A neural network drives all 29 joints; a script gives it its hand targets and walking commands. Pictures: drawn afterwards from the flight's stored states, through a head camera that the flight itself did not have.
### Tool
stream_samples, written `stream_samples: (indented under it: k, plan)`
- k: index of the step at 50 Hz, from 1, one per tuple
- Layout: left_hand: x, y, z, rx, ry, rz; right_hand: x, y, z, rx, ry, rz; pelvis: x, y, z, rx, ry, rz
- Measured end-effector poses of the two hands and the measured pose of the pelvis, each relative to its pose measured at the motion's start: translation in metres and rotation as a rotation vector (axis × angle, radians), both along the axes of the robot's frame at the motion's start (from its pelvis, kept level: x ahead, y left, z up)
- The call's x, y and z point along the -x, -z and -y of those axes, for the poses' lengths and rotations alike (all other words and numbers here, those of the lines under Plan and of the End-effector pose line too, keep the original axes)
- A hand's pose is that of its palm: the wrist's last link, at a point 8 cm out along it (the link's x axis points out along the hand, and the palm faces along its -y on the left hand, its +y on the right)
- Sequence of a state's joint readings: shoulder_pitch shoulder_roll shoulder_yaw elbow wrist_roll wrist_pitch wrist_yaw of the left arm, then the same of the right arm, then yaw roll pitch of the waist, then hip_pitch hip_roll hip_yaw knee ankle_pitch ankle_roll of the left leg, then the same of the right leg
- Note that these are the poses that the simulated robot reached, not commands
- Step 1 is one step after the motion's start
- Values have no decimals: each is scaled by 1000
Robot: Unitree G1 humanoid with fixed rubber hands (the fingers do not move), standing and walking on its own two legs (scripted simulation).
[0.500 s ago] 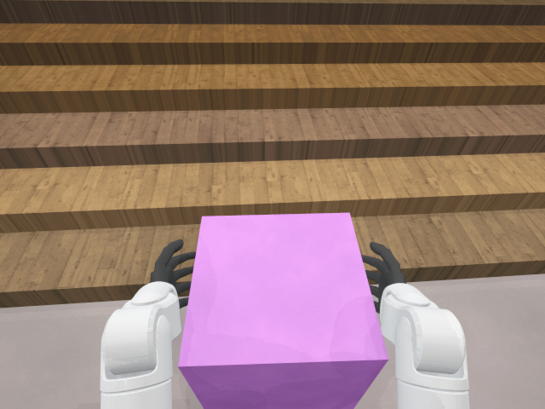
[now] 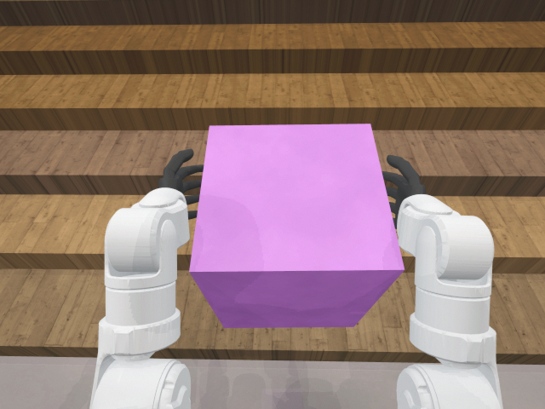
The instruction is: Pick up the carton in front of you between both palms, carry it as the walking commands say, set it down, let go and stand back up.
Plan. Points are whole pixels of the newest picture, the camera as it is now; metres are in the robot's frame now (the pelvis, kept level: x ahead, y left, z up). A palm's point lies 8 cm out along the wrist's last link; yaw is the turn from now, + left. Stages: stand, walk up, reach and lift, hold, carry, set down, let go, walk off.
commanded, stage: carry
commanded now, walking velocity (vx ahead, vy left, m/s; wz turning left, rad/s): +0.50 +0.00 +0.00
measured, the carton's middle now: (289, 237) +0.35 +0.00 +0.08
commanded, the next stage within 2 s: none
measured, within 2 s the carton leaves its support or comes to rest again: neither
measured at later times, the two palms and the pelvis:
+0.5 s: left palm (221, 62) +0.74 +0.15 +0.15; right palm (368, 70) +0.71 -0.15 +0.15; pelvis +0.33 +0.03 +0.02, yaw -1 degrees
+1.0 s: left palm out of the picture +1.09 +0.23 +0.33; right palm out of the picture +1.12 -0.06 +0.32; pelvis +0.72 +0.02 +0.15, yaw +1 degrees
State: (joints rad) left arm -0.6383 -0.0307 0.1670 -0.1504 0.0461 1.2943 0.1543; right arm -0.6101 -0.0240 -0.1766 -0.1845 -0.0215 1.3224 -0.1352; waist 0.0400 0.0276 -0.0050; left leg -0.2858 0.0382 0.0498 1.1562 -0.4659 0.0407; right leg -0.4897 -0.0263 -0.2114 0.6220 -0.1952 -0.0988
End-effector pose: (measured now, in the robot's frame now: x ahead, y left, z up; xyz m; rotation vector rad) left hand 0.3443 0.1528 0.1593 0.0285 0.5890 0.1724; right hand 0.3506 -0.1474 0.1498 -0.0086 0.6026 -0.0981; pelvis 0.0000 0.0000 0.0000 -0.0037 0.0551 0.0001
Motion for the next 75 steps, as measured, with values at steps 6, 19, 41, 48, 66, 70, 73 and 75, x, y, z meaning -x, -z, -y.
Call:
stream_samples:
  k: [6, 19, 41, 48, 66, 70, 73, 75]
  plan:
    - [-95, -12, 0, 12, -22, -86, -103, -16, 0, -11, -8, -87, -62, -18, 8, -14, 4, -34]
    - [-305, -7, -11, 89, 3, -85, -294, -19, -11, -30, 90, -86, -253, -13, -19, -14, 33, -71]
    - [-583, -54, -54, 135, -160, -85, -622, -70, -60, -59, -63, -102, -566, -110, 2, 13, -3, -40]
    - [-697, -151, -83, 89, -181, 31, -740, -150, -90, -74, -119, 15, -680, -144, -13, -46, -23, -32]
    - [-992, -296, 36, 124, 202, -31, -921, -310, 27, 14, 251, -27, -917, -252, -46, 32, 22, -9]
    - [-1043, -306, 17, 107, 130, -51, -998, -325, 13, 15, 172, -50, -979, -259, -30, 46, 32, -25]
    - [-1067, -307, -11, 63, 32, -102, -1059, -324, -12, -4, 62, -106, -1018, -275, -16, 67, 31, -19]
    - [-1073, -305, -31, 45, -31, -140, -1089, -323, -33, -3, 0, -145, -1035, -292, -11, 69, 26, -11]
